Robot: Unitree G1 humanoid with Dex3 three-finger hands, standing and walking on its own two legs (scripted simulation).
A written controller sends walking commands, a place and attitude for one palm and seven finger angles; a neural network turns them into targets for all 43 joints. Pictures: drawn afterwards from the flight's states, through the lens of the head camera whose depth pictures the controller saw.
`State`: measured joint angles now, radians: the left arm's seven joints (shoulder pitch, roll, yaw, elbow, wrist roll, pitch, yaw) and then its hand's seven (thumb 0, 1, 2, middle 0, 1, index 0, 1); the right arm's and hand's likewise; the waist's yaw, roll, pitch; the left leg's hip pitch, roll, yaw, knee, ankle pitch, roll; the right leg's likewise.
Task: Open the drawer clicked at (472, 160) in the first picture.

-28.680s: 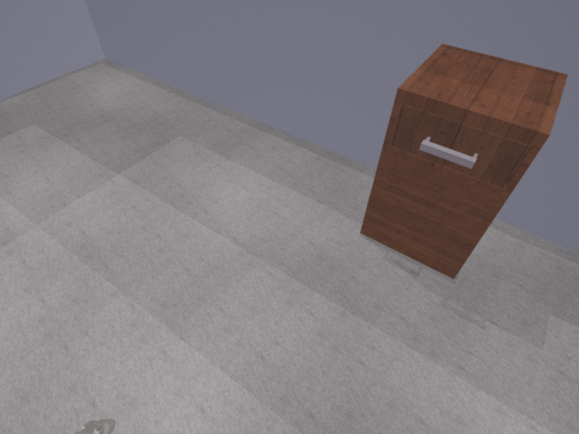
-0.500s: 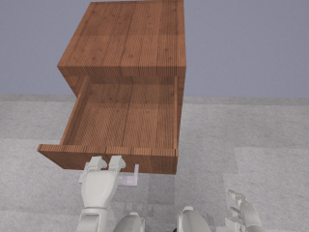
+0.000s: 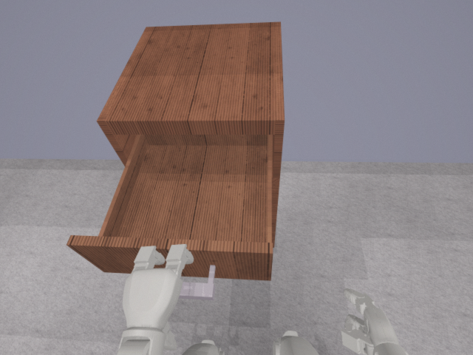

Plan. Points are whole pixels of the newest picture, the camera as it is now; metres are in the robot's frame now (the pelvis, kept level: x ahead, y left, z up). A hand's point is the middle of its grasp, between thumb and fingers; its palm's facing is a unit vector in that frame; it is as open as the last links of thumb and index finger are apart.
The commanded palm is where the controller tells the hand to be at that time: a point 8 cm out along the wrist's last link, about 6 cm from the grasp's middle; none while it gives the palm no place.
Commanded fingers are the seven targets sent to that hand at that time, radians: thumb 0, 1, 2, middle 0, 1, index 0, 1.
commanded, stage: lift the hand off the handle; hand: left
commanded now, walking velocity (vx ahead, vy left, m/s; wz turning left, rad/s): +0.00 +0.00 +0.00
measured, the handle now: (173, 278) +0.28 +0.16 -0.10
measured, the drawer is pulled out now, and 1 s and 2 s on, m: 0.29 0.29 0.29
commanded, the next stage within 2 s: draw the hand back to the body in 1.30 s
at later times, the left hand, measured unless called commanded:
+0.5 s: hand (162, 287) +0.23 +0.14 +0.00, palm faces +0.01 -0.15 -0.99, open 13.8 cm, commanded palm +0.21 +0.14 +0.05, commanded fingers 0.00 -0.50 0.30 -0.30 -1.20 -0.30 -1.20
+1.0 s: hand (160, 278) +0.24 +0.14 +0.03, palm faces +0.02 -0.18 -0.98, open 13.8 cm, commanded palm +0.21 +0.13 +0.09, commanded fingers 0.00 -0.50 0.30 -0.30 -1.20 -0.30 -1.20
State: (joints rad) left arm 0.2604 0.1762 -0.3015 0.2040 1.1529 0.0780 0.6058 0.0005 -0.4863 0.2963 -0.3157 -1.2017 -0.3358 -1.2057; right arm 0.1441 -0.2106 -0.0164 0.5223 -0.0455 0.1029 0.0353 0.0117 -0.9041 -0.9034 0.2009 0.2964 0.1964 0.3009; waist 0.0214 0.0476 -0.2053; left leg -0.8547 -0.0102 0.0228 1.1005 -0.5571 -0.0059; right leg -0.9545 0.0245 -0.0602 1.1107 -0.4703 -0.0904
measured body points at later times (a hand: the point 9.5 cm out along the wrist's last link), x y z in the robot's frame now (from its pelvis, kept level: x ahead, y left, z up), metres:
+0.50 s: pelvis +0.00 +0.00 +0.02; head +0.04 -0.04 +0.47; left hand +0.23 +0.15 +0.05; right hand +0.19 -0.23 -0.09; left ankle -0.01 +0.13 -0.65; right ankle +0.03 -0.06 -0.65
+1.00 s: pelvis +0.01 +0.00 +0.04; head +0.04 -0.04 +0.49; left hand +0.23 +0.14 +0.08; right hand +0.21 -0.22 -0.06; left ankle -0.01 +0.13 -0.65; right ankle +0.03 -0.06 -0.65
